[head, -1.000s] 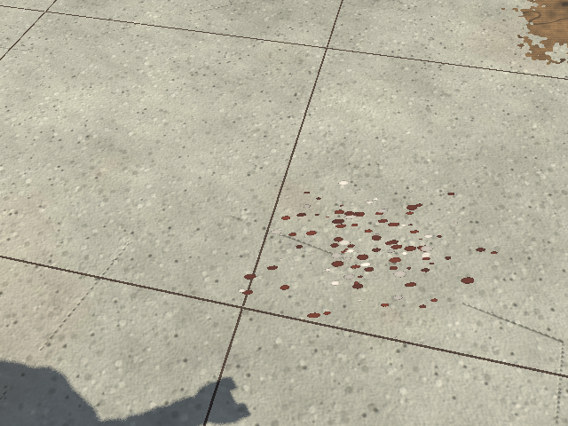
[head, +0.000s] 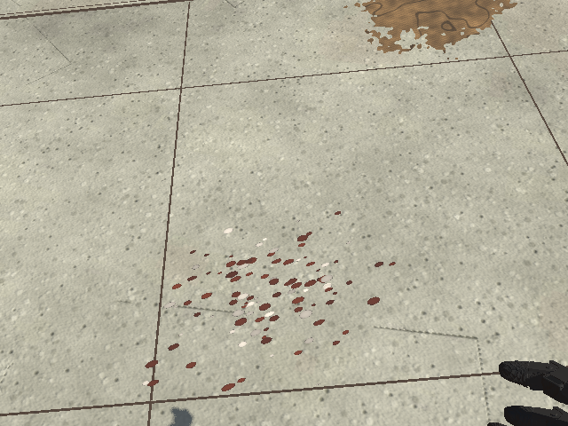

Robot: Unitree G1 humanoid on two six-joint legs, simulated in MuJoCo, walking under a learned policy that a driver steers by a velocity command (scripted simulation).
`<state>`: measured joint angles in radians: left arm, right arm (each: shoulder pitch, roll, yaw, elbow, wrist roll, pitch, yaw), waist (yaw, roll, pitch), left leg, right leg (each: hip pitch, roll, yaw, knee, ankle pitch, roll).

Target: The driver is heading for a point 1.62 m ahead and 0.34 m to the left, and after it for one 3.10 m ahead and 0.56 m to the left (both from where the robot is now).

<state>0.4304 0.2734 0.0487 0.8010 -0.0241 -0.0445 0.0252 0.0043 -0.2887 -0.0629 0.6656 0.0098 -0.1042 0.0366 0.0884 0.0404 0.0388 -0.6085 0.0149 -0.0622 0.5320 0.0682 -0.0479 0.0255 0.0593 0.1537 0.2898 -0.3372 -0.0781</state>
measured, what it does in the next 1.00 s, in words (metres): walks ahead, turning left: left foot, then right foot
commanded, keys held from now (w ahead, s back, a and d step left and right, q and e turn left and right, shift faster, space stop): no key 0.10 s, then q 0.90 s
